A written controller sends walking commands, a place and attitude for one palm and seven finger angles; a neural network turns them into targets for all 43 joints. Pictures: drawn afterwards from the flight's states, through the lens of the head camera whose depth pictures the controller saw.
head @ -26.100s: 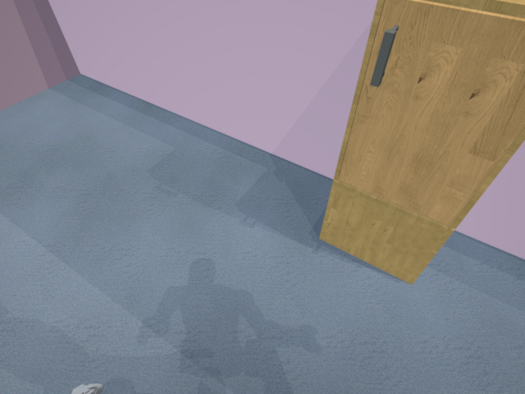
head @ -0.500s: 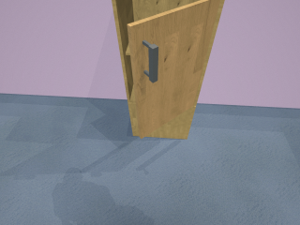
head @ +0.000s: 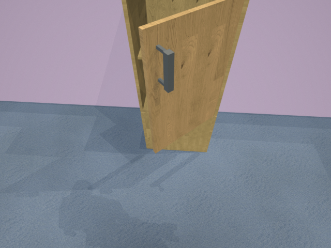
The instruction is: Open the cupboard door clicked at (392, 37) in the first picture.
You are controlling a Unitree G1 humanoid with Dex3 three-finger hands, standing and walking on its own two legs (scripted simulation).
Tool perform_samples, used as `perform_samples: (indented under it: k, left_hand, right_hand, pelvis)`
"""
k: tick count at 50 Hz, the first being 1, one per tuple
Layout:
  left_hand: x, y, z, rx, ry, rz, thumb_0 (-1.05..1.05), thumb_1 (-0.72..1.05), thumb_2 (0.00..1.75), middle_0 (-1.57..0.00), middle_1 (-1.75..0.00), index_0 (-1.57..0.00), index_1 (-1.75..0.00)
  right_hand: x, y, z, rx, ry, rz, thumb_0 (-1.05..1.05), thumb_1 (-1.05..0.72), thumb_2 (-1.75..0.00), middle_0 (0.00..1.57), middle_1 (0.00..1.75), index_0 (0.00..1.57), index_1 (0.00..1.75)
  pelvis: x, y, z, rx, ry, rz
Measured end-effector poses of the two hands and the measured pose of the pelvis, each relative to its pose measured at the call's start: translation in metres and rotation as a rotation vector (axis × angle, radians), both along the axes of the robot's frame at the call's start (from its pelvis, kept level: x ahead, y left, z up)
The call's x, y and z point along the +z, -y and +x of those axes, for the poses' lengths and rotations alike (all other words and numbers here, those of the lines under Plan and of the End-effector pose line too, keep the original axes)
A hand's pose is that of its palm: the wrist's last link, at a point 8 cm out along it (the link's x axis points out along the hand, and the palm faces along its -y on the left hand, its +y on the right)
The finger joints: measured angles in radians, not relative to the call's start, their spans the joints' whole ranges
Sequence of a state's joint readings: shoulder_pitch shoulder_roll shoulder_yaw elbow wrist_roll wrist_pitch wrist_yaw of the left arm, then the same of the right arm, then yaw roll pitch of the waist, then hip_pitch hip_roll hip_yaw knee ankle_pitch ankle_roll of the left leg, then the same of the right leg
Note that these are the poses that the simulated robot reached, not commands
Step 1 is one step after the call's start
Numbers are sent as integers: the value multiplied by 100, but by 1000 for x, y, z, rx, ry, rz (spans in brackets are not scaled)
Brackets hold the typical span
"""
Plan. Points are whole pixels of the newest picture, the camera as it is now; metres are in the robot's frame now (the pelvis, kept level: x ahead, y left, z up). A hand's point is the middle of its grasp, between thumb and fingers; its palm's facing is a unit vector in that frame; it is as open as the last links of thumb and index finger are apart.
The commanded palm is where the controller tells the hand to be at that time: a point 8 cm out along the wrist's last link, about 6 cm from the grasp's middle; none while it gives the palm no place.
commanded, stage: look to check the result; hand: left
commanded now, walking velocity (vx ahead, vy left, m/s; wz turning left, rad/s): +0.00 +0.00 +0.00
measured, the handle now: (164, 69) +0.56 +0.04 +0.12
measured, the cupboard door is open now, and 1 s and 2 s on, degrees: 41 41 41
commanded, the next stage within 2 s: walk to a spot facing it in 0.02 s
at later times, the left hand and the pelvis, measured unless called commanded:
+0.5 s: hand out of the picture +0.08 +0.20 -0.18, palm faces -0.12 -0.96 -0.27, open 7.4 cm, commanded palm none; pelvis +0.00 -0.01 -0.01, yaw -9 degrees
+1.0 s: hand out of the picture +0.14 +0.18 -0.19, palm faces -0.35 -0.90 -0.25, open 7.4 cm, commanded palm none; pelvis +0.01 +0.00 -0.02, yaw -26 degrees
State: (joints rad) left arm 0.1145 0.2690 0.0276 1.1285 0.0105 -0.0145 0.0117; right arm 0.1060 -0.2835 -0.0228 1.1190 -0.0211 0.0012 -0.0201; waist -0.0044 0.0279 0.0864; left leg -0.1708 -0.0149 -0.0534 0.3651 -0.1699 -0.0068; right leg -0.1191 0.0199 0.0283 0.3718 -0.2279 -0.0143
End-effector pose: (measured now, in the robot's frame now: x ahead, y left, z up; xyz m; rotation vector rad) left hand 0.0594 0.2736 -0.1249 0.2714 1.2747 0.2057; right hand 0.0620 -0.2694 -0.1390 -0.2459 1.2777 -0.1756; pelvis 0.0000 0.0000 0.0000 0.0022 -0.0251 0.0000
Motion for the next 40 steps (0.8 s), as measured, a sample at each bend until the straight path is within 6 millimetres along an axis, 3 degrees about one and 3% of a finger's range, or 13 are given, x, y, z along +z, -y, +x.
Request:
perform_samples:
  k: [14,23,30,34,40]
  left_hand:
    - [1,-3,24,-32,20,12,1,90,90,-20,-30,-21,-30]
    - [-18,20,24,-95,-43,-38,1,90,90,-20,-30,-21,-30]
    - [-21,49,27,-144,-30,-32,1,90,90,-20,-30,-21,-30]
    - [-15,61,21,-161,-69,-30,1,90,90,-21,-30,-21,-30]
    - [-11,66,27,-230,-121,-39,1,90,90,-21,-30,-21,-30]
  right_hand:
    - [5,6,15,-20,40,-22,1,-90,-89,20,30,20,30]
    - [-11,-9,-21,-132,34,19,1,-90,-89,20,30,20,30]
    - [-35,2,-59,-224,-25,66,1,-90,-89,20,30,20,30]
    - [-25,9,-63,-275,-27,62,1,-90,-89,20,30,20,30]
    - [-4,14,-51,-348,64,40,1,-91,-89,20,30,20,30]
  pelvis:
    - [-1,0,7,-39,-8,-1]
    - [-12,2,1,-141,-11,24]
    - [-24,19,-5,-201,-7,25]
    - [-14,23,-7,-244,-17,26]
    - [-3,21,-3,-337,-41,48]
